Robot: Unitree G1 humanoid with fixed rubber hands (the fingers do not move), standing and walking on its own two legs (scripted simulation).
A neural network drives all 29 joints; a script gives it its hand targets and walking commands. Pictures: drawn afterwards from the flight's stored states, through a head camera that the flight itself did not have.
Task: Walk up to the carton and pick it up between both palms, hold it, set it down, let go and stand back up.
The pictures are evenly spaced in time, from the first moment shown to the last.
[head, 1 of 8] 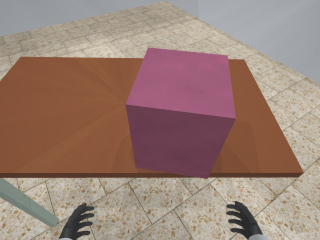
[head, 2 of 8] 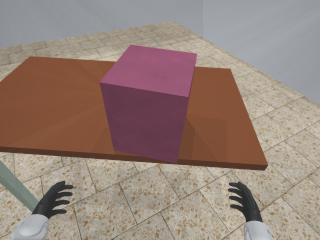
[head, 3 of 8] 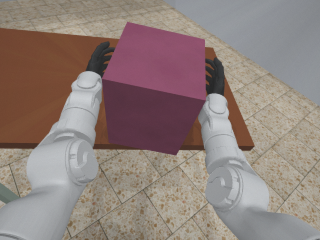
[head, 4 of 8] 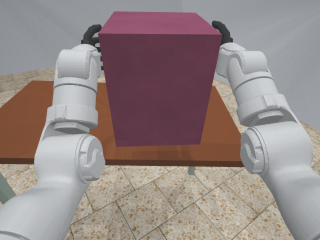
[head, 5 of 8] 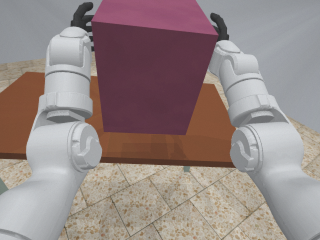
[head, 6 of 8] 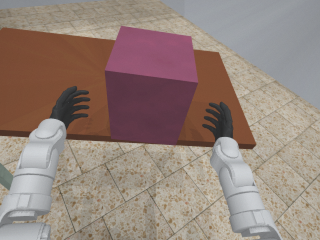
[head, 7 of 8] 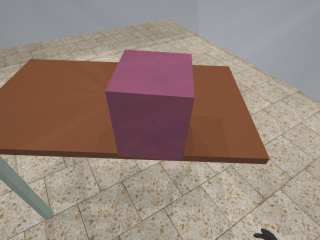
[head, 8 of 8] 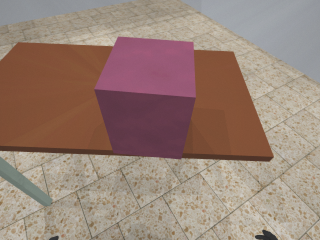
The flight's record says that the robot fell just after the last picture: no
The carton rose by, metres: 0.21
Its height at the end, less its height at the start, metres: +0.00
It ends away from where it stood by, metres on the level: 0.02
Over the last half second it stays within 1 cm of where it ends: yes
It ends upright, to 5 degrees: yes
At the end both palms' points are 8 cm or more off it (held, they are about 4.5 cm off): yes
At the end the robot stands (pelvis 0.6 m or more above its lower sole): yes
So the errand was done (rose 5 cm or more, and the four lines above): yes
